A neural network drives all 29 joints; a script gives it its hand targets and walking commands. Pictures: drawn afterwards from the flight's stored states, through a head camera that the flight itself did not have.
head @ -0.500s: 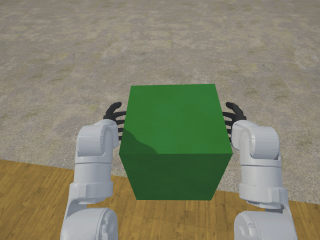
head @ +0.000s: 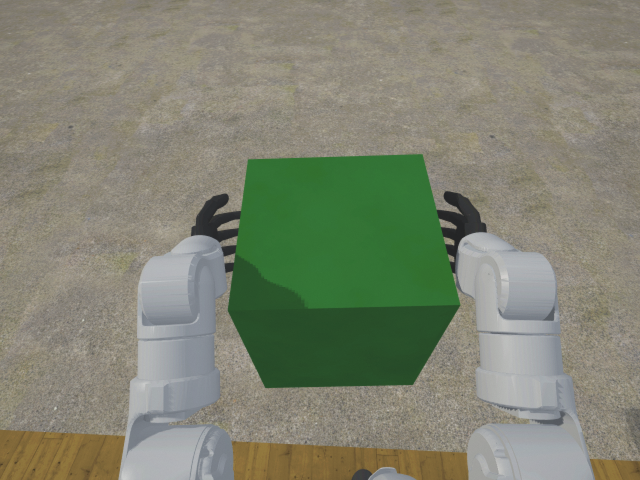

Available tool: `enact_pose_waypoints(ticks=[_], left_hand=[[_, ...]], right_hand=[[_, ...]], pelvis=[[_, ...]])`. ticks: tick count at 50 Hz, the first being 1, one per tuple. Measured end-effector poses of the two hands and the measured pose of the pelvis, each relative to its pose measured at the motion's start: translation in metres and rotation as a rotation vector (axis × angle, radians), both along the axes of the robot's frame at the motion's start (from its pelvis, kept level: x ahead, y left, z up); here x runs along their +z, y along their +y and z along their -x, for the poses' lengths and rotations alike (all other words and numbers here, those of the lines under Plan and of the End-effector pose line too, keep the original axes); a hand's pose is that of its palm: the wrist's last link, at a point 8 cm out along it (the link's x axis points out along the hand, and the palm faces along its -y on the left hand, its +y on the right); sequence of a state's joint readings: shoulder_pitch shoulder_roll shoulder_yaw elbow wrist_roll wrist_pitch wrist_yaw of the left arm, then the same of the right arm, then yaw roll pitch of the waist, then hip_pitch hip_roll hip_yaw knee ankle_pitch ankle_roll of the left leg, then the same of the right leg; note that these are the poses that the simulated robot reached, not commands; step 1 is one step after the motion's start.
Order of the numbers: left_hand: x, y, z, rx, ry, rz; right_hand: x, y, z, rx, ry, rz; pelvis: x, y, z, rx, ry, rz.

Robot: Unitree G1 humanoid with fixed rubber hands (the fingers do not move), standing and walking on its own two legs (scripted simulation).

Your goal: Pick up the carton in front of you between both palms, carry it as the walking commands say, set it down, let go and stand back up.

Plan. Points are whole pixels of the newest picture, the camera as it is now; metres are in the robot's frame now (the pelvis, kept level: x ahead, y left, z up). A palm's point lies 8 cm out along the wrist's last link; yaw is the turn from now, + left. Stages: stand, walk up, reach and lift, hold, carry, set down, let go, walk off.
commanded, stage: carry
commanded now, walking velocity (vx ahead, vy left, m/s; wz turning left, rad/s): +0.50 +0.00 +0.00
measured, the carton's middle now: (337, 281) +0.37 -0.02 +0.05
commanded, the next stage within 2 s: none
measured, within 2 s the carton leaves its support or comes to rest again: neither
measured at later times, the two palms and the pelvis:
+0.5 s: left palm (225, 131) +0.64 +0.14 +0.11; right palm (404, 124) +0.65 -0.16 +0.10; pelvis +0.29 -0.02 -0.02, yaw +0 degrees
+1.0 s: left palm (246, 69) +0.91 +0.13 +0.08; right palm (385, 64) +0.90 -0.17 +0.08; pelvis +0.59 -0.01 -0.02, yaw -1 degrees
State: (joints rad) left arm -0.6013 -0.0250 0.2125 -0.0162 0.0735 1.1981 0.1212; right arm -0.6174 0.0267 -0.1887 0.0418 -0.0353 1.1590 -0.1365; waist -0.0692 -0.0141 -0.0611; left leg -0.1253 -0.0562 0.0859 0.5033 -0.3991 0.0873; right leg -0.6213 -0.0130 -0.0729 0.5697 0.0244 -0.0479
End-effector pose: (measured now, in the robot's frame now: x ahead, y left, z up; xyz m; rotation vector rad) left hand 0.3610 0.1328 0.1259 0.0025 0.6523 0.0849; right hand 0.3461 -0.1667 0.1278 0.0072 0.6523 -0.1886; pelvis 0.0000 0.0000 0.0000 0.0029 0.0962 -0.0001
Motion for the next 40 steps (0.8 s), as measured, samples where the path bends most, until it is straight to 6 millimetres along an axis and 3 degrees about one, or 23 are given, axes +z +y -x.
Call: enact_pose_waypoints(ticks=[3,5,10,16,24,31,36,40], left_hand=[[-0.003,-0.008,-0.043,0.015,-0.013,-0.021],[-0.011,-0.011,-0.065,0.026,0.008,-0.047],[-0.035,-0.006,-0.1,0.064,0.133,-0.049],[-0.032,-0.001,-0.159,0.094,0.121,-0.034],[-0.018,0.008,-0.262,0.092,0.049,-0.02],[-0.05,0.025,-0.366,0.047,0.062,-0.004],[-0.068,0.019,-0.419,-0.009,0.147,-0.013],[-0.064,0.011,-0.46,-0.026,0.142,-0.003]], right_hand=[[-0.008,-0.009,-0.049,0.026,-0.013,-0.007],[-0.019,-0.011,-0.077,0.046,0.009,-0.02],[-0.041,-0.006,-0.127,0.096,0.132,-0.011],[-0.038,-0.001,-0.191,0.11,0.121,-0.016],[-0.027,0.008,-0.288,0.081,0.049,-0.035],[-0.048,0.024,-0.382,0.056,0.062,0.011],[-0.068,0.019,-0.418,0.02,0.15,0.023],[-0.063,0.012,-0.452,-0.015,0.143,0.011]], pelvis=[[-0.021,-0.011,-0.048,0.011,-0.023,-0.022],[-0.027,-0.015,-0.07,0.006,-0.028,-0.001],[-0.019,-0.028,-0.116,0.006,-0.026,-0.017],[-0.009,-0.033,-0.172,0.008,-0.011,-0.026],[-0.013,-0.02,-0.272,-0.004,0.002,-0.016],[-0.042,0.0,-0.376,-0.014,-0.022,-0.007],[-0.032,0.01,-0.421,-0.015,-0.018,0.008],[-0.022,0.013,-0.459,-0.016,-0.007,0.019]])
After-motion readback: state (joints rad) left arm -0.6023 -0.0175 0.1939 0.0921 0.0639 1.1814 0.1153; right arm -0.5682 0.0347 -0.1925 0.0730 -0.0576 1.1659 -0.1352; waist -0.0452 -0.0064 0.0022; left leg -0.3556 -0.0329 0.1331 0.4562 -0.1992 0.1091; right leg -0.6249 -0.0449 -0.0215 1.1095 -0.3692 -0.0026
